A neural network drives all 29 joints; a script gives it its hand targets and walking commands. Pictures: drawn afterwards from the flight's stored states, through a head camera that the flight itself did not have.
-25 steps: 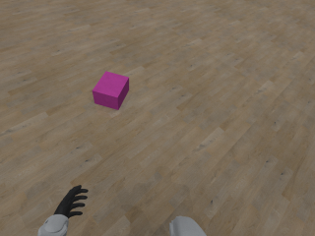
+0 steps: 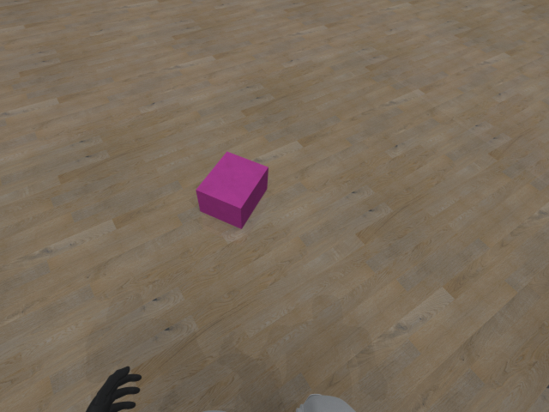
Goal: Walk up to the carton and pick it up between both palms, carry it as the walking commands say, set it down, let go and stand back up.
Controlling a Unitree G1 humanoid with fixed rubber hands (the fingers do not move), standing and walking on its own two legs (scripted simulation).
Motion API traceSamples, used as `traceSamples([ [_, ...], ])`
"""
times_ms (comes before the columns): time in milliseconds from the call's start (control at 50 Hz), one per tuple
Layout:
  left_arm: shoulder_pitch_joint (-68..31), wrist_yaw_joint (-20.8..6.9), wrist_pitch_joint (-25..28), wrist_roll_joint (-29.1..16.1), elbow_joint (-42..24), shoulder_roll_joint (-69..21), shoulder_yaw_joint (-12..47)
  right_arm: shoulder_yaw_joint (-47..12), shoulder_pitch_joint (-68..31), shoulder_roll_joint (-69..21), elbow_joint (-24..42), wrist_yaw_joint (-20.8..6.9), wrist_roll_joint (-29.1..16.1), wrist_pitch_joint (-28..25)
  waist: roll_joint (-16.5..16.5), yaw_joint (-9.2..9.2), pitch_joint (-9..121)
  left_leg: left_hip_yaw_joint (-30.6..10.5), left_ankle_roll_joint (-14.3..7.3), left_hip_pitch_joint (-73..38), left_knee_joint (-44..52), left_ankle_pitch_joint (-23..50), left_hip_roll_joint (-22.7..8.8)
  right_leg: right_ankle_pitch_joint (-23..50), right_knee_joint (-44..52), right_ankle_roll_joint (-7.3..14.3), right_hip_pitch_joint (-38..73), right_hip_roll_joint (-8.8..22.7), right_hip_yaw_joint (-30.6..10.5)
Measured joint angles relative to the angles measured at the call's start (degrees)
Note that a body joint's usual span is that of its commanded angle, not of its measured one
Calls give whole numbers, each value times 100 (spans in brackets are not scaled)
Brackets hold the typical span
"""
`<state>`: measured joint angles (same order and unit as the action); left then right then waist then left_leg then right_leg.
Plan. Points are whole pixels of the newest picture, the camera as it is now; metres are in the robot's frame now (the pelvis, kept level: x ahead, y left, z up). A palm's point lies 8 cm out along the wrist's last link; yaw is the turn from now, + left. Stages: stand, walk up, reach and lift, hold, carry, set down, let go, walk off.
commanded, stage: walk up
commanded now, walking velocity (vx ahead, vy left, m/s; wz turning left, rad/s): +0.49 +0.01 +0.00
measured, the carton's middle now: (234, 189) +1.04 +0.08 -0.67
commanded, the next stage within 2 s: none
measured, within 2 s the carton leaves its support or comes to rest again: neither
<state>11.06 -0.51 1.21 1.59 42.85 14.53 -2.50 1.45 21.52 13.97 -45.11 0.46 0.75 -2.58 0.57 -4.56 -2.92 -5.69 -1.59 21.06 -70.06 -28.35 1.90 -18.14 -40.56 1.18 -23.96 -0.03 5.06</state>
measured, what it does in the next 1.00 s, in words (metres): walks ahead: left foot, then right foot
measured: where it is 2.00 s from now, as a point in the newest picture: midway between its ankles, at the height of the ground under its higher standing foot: (251, 295)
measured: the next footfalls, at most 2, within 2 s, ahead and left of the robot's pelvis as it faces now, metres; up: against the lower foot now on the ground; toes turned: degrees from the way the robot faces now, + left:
left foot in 0.18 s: +0.21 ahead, +0.13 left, +0.00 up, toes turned +0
right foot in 0.58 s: +0.40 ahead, -0.11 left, +0.00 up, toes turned -5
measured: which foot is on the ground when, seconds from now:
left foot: up 0.00-0.16, down 0.18-0.58, up 0.60-1.00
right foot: down 0.00-0.18, up 0.20-0.56, down 0.58-1.00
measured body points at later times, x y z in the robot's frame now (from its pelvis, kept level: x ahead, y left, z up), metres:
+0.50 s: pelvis +0.24 +0.00 +0.02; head +0.26 -0.01 +0.47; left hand +0.42 +0.24 -0.09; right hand +0.26 -0.25 -0.12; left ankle +0.17 +0.13 -0.71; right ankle +0.27 -0.10 -0.67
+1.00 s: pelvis +0.45 -0.05 +0.02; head +0.45 -0.11 +0.46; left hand +0.39 +0.23 -0.08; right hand +0.54 -0.30 -0.14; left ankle +0.46 +0.12 -0.63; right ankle +0.36 -0.10 -0.71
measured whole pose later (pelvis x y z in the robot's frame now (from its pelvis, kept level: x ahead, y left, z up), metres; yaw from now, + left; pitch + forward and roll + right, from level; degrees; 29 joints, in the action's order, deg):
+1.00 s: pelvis +0.45 -0.05 +0.02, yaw +1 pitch -3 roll +6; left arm 31.2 1.3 2.2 1.4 47.0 14.4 -2.5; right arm 2.3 15.8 15.4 -45.1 -2.9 1.4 3.8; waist 0.6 2.3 -3.8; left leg 2.7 2.1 28.9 -63.5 -15.5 -0.2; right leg -28.0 -34.9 3.8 -4.1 4.1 5.6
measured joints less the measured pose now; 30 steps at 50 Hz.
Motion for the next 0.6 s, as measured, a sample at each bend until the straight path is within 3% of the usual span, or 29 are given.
traceSamples([
  [60, 550, -10, 8, 0, 122, -1, 2, 33, -407, 140, 1, -161, 14, 32, 7, 284, -94, 99, 55, 517, 329, 49, -89, -270, 97, 0, 599, 103, 6],
  [140, 1034, -81, 5, 0, 264, -2, 3, 23, -776, 177, 3, -332, 13, 52, -14, 483, -34, 287, 155, 557, 1916, 566, -229, -656, 179, -94, 1209, 210, 10],
  [180, 1171, -122, -9, 0, 282, -2, 2, 14, -814, 178, 2, -350, 15, 38, 5, 482, 77, 385, 171, 409, 2654, 762, -241, -882, 136, -164, 1382, 223, 14],
  [220, 1144, -130, -26, 0, 286, -3, -2, 10, -804, 136, -4, -308, 17, 17, -25, 479, 132, 468, 85, 342, 2643, 1028, -240, -1146, -502, -166, 1251, 236, -13],
  [280, 764, -137, -36, 0, 278, -2, -3, -2, -613, 31, -5, -237, 17, 12, -54, 474, 136, 547, 23, 47, 2857, 916, -242, -871, -1738, -167, 721, 207, -26],
  [320, 439, -137, -36, 0, 277, -1, -2, -19, -451, -14, -3, -189, 17, -12, -58, 448, 136, 548, 25, -176, 3163, 924, -241, -609, -1982, -166, 385, 208, -31],
  [460, -419, -197, -35, 0, 277, 1, -1, -33, -13, -114, -3, -86, 18, -78, -63, 182, 126, 552, 137, -925, 3802, 721, -238, -332, -1818, -166, -510, 210, -37],
  [520, -680, -253, -33, 0, 276, 3, -1, -33, 138, -120, -3, -70, 34, -71, -67, 95, 135, 558, 240, -1277, 3918, 502, -235, -257, -1065, -166, -522, 212, -41],
  [580, -743, -246, 55, 2, 276, 2, -2, -31, 160, -78, -4, -74, 38, -34, -70, 98, 159, 615, 380, -1516, 3795, 156, -230, 285, 64, -148, -266, 221, -44],
  [600, -706, -204, 93, 11, 281, -15, -2, -30, 140, -47, -8, -81, 38, -15, -17, 108, 140, 577, 342, -1445, 3423, 41, -254, 238, -39, -17, -236, 197, -3],
])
